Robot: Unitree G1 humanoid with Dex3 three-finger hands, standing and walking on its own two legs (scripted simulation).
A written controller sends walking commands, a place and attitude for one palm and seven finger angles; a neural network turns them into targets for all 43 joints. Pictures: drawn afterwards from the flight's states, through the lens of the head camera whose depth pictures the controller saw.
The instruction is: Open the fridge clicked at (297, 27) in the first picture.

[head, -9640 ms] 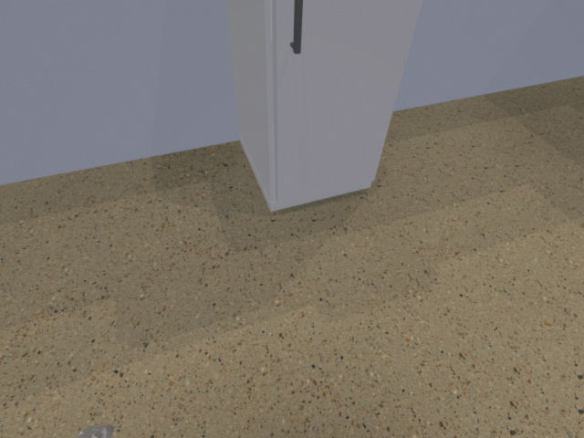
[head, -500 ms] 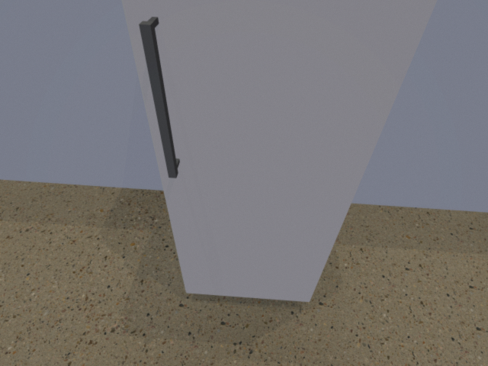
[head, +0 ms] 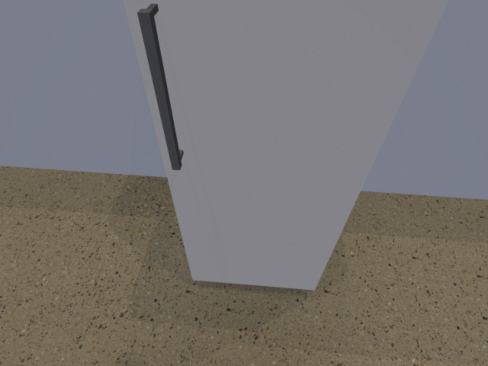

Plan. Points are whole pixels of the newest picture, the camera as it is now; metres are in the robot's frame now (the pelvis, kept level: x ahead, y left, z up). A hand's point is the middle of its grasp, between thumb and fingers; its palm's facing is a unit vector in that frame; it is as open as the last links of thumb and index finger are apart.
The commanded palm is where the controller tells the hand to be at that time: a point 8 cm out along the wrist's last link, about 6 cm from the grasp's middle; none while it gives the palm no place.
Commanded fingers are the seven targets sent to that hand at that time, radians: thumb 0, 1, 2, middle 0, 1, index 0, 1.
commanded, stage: look again from close up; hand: left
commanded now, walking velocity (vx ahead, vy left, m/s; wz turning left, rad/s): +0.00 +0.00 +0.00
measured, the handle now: (166, 100) +0.54 +0.19 +0.17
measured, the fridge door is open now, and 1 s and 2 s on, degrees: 0 0 0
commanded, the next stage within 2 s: none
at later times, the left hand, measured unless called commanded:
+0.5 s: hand out of the picture +0.08 +0.23 -0.16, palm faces -0.03 -0.94 -0.33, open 7.4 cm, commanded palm none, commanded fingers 0.00 0.90 0.90 -0.20 -0.30 -0.20 -0.30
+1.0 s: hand out of the picture +0.08 +0.23 -0.16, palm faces -0.02 -0.95 -0.32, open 7.4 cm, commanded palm none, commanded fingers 0.00 0.90 0.90 -0.20 -0.30 -0.20 -0.30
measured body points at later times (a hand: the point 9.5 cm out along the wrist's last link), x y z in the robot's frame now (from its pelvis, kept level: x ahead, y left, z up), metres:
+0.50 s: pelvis +0.01 -0.01 +0.00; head +0.01 -0.01 +0.45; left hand +0.08 +0.28 -0.13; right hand +0.07 -0.30 -0.13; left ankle +0.00 +0.10 -0.74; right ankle +0.05 -0.12 -0.74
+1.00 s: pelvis +0.02 -0.01 +0.00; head +0.02 +0.00 +0.45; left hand +0.08 +0.28 -0.13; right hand +0.09 -0.30 -0.13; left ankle +0.00 +0.10 -0.74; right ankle +0.05 -0.12 -0.74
